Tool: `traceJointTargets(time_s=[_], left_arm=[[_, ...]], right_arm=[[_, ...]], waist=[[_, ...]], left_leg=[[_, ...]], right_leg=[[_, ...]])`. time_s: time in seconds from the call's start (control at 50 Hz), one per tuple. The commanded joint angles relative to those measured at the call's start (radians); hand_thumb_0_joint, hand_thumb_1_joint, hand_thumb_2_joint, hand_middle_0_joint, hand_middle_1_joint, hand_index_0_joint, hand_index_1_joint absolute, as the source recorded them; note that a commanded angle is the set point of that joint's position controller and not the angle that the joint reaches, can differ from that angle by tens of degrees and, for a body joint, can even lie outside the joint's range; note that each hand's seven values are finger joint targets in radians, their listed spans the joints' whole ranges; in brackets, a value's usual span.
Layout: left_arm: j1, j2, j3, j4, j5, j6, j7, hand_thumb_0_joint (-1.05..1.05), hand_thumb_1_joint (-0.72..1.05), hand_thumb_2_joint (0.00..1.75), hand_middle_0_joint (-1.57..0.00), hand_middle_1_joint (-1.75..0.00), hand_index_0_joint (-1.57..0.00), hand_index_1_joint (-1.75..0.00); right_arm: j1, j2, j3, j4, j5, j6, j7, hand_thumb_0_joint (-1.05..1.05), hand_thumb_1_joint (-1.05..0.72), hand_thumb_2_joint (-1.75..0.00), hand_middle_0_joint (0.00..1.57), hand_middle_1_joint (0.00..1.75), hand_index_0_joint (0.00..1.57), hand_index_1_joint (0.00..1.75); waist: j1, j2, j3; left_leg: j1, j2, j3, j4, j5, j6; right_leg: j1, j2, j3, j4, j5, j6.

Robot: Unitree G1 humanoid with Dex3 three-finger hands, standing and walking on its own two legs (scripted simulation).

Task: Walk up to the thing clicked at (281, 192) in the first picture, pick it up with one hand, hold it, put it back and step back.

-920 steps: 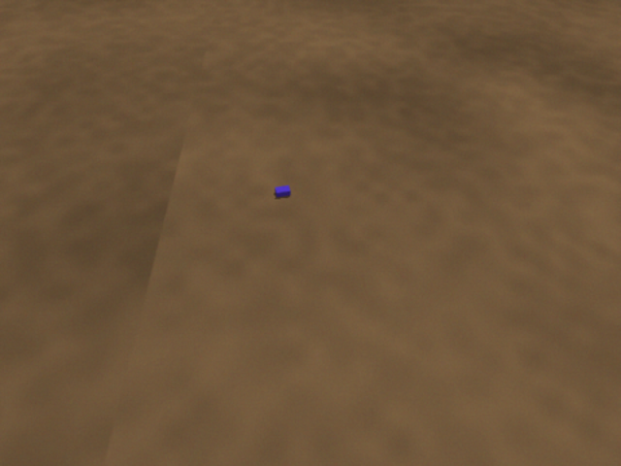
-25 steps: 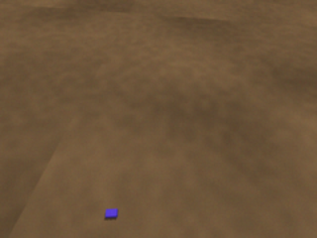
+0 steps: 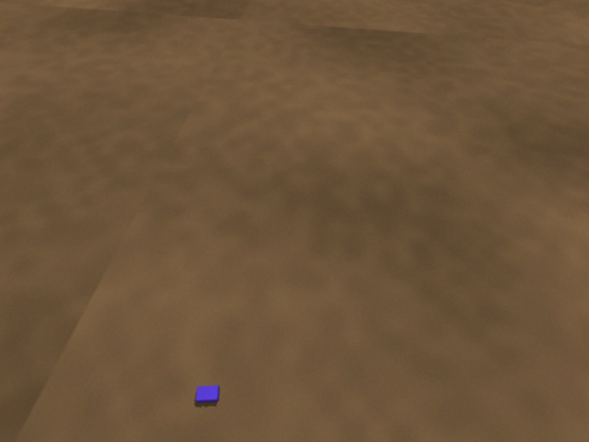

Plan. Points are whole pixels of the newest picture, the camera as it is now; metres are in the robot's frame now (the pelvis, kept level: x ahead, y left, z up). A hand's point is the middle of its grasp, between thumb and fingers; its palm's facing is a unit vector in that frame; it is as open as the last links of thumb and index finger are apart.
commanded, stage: stand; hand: left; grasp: from above
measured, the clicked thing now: (207, 394) +0.39 +0.26 -0.77
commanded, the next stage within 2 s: rise first in 0.32 s
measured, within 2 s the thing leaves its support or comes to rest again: neither
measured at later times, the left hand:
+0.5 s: hand out of the picture +0.09 +0.25 -0.15, palm faces +0.02 -0.94 -0.34, open 7.4 cm
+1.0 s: hand out of the picture +0.12 +0.26 -0.22, palm faces -0.14 -0.88 -0.45, open 12.4 cm
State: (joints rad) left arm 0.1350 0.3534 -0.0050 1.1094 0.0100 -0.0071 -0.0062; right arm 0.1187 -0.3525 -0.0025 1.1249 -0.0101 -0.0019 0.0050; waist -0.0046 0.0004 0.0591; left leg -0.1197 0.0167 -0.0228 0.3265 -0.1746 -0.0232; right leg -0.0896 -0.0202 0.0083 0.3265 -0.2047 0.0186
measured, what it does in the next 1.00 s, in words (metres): lowers itself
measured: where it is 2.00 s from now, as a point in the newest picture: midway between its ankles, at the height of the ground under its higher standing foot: outside the picture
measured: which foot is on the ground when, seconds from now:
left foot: down 0.00-1.00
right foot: down 0.00-1.00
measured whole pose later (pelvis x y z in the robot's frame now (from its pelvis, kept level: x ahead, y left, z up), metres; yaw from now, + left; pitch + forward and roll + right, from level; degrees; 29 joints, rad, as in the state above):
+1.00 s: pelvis -0.02 +0.01 -0.08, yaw +0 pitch +15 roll -1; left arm 0.15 0.31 0.15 0.68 0.25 0.11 0.01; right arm 0.21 -0.24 -0.04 0.61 0.01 -0.08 -0.01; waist -0.02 0.00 -0.08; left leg -0.84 0.02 -0.03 1.04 -0.47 -0.01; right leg -0.79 -0.01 0.01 1.02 -0.49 0.03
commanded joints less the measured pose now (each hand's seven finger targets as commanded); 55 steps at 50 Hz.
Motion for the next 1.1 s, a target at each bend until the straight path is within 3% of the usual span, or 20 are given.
traceJointTargets(time_s=[0.0, 0.28, 0.4, 0.42, 0.44, 0.46, 0.48, 0.5, 0.52, 0.56, 0.58, 0.62, 0.68, 0.72, 0.8, 0.84, 0.88, 0.94, 0.96, 1.08], left_arm=[[-0.026, 0.218, 0.043, -0.054, -0.002, -0.022, 0.016, 0.0, 0.9, 0.9, -0.2, -0.3, -0.2, -0.3], [-0.031, 0.219, 0.047, -0.054, -0.002, -0.022, 0.018, 0.0, 0.9, 0.9, -0.2, -0.3, -0.2, -0.3], [-0.037, 0.22, 0.048, -0.058, -0.002, -0.023, 0.018, 0.0, 0.88, 0.85, -0.25, -0.36, -0.25, -0.35], [-0.388, 0.044, 0.046, -0.409, -0.046, -0.119, 0.029, 0.0, 0.8, 0.88, -0.33, -0.4, -0.28, -0.43], [-0.484, 0.087, 0.062, -0.333, -0.044, -0.106, 0.035, 0.0, 0.72, 0.88, -0.32, -0.44, -0.27, -0.49], [-0.307, 0.172, 0.127, -0.145, -0.022, -0.061, 0.039, 0.0, 0.64, 0.88, -0.3, -0.5, -0.26, -0.54], [-0.244, 0.186, 0.146, -0.098, -0.007, -0.048, 0.024, 0.0, 0.56, 0.85, -0.3, -0.55, -0.27, -0.58], [-0.278, 0.202, 0.148, -0.119, 0.016, -0.047, 0.011, 0.0, 0.48, 0.82, -0.28, -0.63, -0.27, -0.64], [-0.311, 0.255, 0.18, -0.139, 0.037, -0.055, 0.006, 0.0, 0.4, 0.81, -0.3, -0.66, -0.29, -0.67], [-0.179, 0.216, 0.187, -0.053, 0.103, -0.037, -0.023, 0.0, 0.24, 0.77, -0.3, -0.76, -0.31, -0.74], [-0.119, 0.215, 0.209, -0.052, 0.124, -0.032, -0.03, 0.0, 0.16, 0.75, -0.32, -0.77, -0.33, -0.75], [-0.102, 0.21, 0.226, -0.156, 0.147, -0.022, -0.022, 0.0, 0.01, 0.75, -0.32, -0.78, -0.33, -0.77], [-0.106, 0.143, 0.19, -0.204, 0.167, 0.04, 0.004, 0.0, -0.22, 0.74, -0.35, -0.78, -0.35, -0.78], [-0.111, 0.165, 0.202, -0.282, 0.172, 0.077, 0.018, 0.0, -0.32, 0.78, -0.37, -0.76, -0.35, -0.78], [-0.105, 0.132, 0.184, -0.392, 0.186, 0.108, 0.022, 0.0, -0.37, 0.77, -0.39, -0.77, -0.37, -0.79], [-0.103, 0.17, 0.221, -0.456, 0.208, 0.096, 0.03, 0.0, -0.34, 0.75, -0.39, -0.75, -0.37, -0.77], [-0.066, 0.143, 0.204, -0.525, 0.226, 0.088, 0.032, 0.0, -0.34, 0.75, -0.4, -0.74, -0.38, -0.77], [-0.003, 0.16, 0.23, -0.595, 0.258, 0.085, 0.04, 0.0, -0.33, 0.75, -0.41, -0.73, -0.39, -0.75], [0.021, 0.136, 0.209, -0.617, 0.266, 0.089, 0.038, 0.0, -0.33, 0.74, -0.41, -0.73, -0.39, -0.75], [0.122, 0.128, 0.206, -0.733, 0.292, 0.115, 0.044, 0.0, -0.3, 0.7, -0.43, -0.74, -0.42, -0.75]], right_arm=[[-0.025, -0.21, -0.038, -0.059, 0.004, -0.024, -0.012, 0.0, -0.9, -0.9, 0.2, 0.3, 0.2, 0.3], [-0.031, -0.212, -0.037, -0.065, 0.006, -0.024, -0.015, 0.0, -0.9, -0.9, 0.2, 0.3, 0.2, 0.3], [-0.028, -0.209, -0.035, -0.065, 0.003, -0.022, -0.013, 0.0, -0.92, -0.91, 0.2, 0.3, 0.2, 0.3], [-0.034, -0.042, -0.001, -0.347, 0.068, -0.074, -0.029, 0.0, -0.96, -0.92, 0.2, 0.3, 0.2, 0.3], [0.018, -0.069, -0.002, -0.287, 0.07, -0.073, -0.039, 0.0, -0.93, -0.91, 0.2, 0.3, 0.2, 0.3], [0.045, -0.104, -0.014, -0.275, 0.066, -0.061, -0.045, 0.0, -0.92, -0.91, 0.2, 0.3, 0.2, 0.3], [0.054, -0.105, -0.03, -0.304, 0.063, -0.052, -0.043, 0.0, -0.91, -0.9, 0.2, 0.3, 0.2, 0.3], [0.064, -0.105, -0.046, -0.325, 0.053, -0.054, -0.047, 0.0, -0.89, -0.9, 0.2, 0.3, 0.2, 0.3], [0.075, -0.103, -0.057, -0.339, 0.05, -0.061, -0.054, 0.0, -0.89, -0.9, 0.2, 0.3, 0.2, 0.3], [0.107, -0.093, -0.076, -0.375, 0.032, -0.066, -0.043, 0.0, -0.92, -0.9, 0.2, 0.3, 0.2, 0.3], [0.121, -0.091, -0.086, -0.394, 0.027, -0.067, -0.035, 0.0, -0.91, -0.9, 0.2, 0.3, 0.2, 0.3], [0.11, -0.083, -0.096, -0.46, 0.028, -0.065, -0.028, 0.0, -0.9, -0.89, 0.2, 0.3, 0.2, 0.3], [0.084, -0.071, -0.089, -0.525, 0.038, -0.062, -0.022, 0.0, -0.89, -0.89, 0.2, 0.3, 0.2, 0.3], [0.064, -0.068, -0.091, -0.57, 0.042, -0.064, -0.018, 0.0, -0.92, -0.9, 0.2, 0.3, 0.2, 0.3], [0.072, -0.059, -0.092, -0.607, 0.039, -0.087, -0.015, 0.0, -0.96, -0.92, 0.2, 0.3, 0.2, 0.3], [0.08, -0.05, -0.097, -0.62, 0.033, -0.103, -0.019, 0.0, -0.94, -0.91, 0.2, 0.3, 0.2, 0.3], [0.088, -0.038, -0.097, -0.638, 0.027, -0.117, -0.021, 0.0, -0.95, -0.91, 0.2, 0.3, 0.2, 0.3], [0.093, -0.036, -0.096, -0.649, 0.023, -0.135, -0.027, 0.0, -0.95, -0.91, 0.2, 0.3, 0.2, 0.3], [0.093, -0.036, -0.097, -0.649, 0.021, -0.139, -0.027, 0.0, -0.95, -0.91, 0.2, 0.3, 0.2, 0.3], [0.074, -0.036, -0.1, -0.67, 0.016, -0.156, -0.023, 0.0, -0.97, -0.92, 0.2, 0.3, 0.2, 0.3]], waist=[[0.002, -0.009, -0.071], [0.003, -0.01, -0.085], [-0.001, -0.012, -0.065], [-0.113, 0.053, -0.033], [-0.076, 0.024, -0.059], [-0.064, -0.032, -0.025], [-0.032, -0.042, -0.026], [-0.036, -0.047, -0.086], [-0.026, -0.051, -0.158], [-0.012, -0.038, -0.235], [0.021, -0.022, -0.265], [0.045, 0.059, -0.341], [0.021, 0.039, -0.284], [0.017, 0.03, -0.265], [-0.009, 0.004, -0.26], [-0.001, 0.006, -0.302], [-0.01, 0.029, -0.341], [-0.011, 0.064, -0.387], [-0.012, 0.07, -0.4], [-0.014, 0.077, -0.458]], left_leg=[[0.03, 0.107, -0.076, -0.045, 0.174, 0.035], [0.042, 0.112, -0.074, -0.031, 0.21, 0.038], [0.025, 0.106, -0.07, -0.036, 0.158, 0.038], [-0.089, -0.032, 0.069, 0.035, -0.002, 0.029], [-0.087, -0.034, 0.063, 0.039, -0.024, 0.031], [-0.124, -0.035, 0.059, 0.056, -0.055, 0.035], [-0.161, -0.025, 0.059, 0.094, -0.038, 0.034], [-0.173, -0.03, 0.059, 0.127, -0.02, 0.038], [-0.181, -0.029, 0.052, 0.158, 0.009, 0.039], [-0.246, -0.039, 0.046, 0.244, 0.055, 0.035], [-0.271, -0.043, 0.045, 0.277, 0.073, 0.031], [-0.257, -0.045, 0.046, 0.298, 0.092, 0.019], [-0.334, -0.038, 0.034, 0.322, 0.015, 0.016], [-0.39, -0.029, 0.026, 0.351, -0.046, 0.017], [-0.474, -0.016, 0.014, 0.429, -0.14, 0.02], [-0.506, -0.019, 0.018, 0.487, -0.134, 0.023], [-0.527, -0.017, 0.024, 0.541, -0.123, 0.027], [-0.547, -0.01, 0.021, 0.599, -0.092, 0.024], [-0.55, -0.006, 0.015, 0.612, -0.078, 0.021], [-0.619, 0.002, -0.008, 0.716, -0.009, 0.024]], right_leg=[[-0.013, -0.104, 0.069, -0.048, 0.149, -0.04], [0.013, -0.109, 0.068, -0.047, 0.201, -0.04], [0.001, -0.109, 0.073, -0.064, 0.165, -0.038], [-0.218, 0.009, -0.008, 0.01, 0.087, -0.023], [-0.176, 0.008, -0.021, 0.011, 0.047, -0.022], [-0.198, 0.02, -0.034, 0.017, -0.007, -0.028], [-0.212, 0.025, -0.042, 0.053, -0.009, -0.03], [-0.221, 0.022, -0.036, 0.082, 0.008, -0.03], [-0.218, 0.018, -0.032, 0.119, 0.045, -0.027], [-0.241, 0.017, -0.032, 0.211, 0.094, -0.028], [-0.249, 0.02, -0.031, 0.252, 0.098, -0.033], [-0.259, 0.025, -0.032, 0.293, 0.092, -0.041], [-0.347, 0.034, -0.042, 0.313, 0.006, -0.04], [-0.403, 0.037, -0.046, 0.339, -0.059, -0.04], [-0.524, 0.042, -0.049, 0.424, -0.144, -0.034], [-0.552, 0.036, -0.044, 0.471, -0.145, -0.034], [-0.595, 0.032, -0.035, 0.522, -0.127, -0.034], [-0.642, 0.032, -0.035, 0.594, -0.101, -0.035], [-0.661, 0.034, -0.038, 0.618, -0.093, -0.036], [-0.76, 0.036, -0.048, 0.73, -0.066, -0.037]])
